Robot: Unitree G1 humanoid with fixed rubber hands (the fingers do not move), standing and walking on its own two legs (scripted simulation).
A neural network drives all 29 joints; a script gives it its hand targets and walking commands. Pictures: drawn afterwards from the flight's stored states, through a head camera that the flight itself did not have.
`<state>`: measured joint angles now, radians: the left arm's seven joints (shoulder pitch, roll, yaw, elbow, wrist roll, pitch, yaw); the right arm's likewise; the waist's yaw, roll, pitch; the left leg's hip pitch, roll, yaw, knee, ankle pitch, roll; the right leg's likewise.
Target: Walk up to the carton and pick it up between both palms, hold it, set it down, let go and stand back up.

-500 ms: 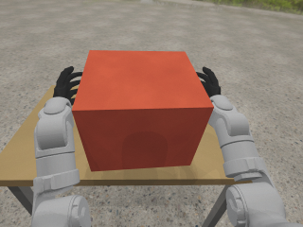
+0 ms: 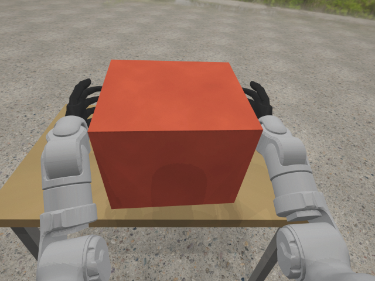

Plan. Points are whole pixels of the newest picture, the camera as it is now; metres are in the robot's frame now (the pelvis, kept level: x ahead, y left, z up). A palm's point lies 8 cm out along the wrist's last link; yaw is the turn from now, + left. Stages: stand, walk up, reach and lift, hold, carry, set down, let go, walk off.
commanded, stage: hold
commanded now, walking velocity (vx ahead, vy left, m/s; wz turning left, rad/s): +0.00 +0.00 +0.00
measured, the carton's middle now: (173, 131) +0.39 +0.01 +0.17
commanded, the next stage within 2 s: none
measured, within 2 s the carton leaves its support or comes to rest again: neither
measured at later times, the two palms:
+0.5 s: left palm (80, 120) +0.36 +0.19 +0.22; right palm (261, 117) +0.37 -0.17 +0.22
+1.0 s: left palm (80, 120) +0.36 +0.19 +0.23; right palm (262, 119) +0.36 -0.17 +0.22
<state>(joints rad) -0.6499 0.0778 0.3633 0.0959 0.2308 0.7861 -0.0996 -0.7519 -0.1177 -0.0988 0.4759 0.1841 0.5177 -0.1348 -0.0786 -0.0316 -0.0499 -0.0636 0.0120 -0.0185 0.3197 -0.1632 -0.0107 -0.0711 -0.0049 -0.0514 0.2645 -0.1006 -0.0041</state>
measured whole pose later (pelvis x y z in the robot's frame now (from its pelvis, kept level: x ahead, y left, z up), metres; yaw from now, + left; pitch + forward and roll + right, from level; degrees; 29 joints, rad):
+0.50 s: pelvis +0.01 +0.00 +0.00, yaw +0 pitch -6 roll -1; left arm -0.62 0.07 0.36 0.07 0.23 0.79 -0.10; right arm -0.74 -0.13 -0.08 0.46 0.20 0.52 -0.14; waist -0.08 -0.04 -0.05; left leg -0.05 0.02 -0.02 0.32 -0.17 -0.02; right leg -0.05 0.00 -0.06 0.26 -0.11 -0.01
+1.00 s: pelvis +0.00 +0.00 +0.00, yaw +0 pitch -6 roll -1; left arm -0.62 0.06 0.36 0.05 0.24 0.79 -0.10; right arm -0.73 -0.13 -0.08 0.44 0.20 0.52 -0.13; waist -0.08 -0.03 -0.04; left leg -0.05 0.01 -0.02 0.32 -0.17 -0.01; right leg -0.05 0.00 -0.05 0.26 -0.10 0.00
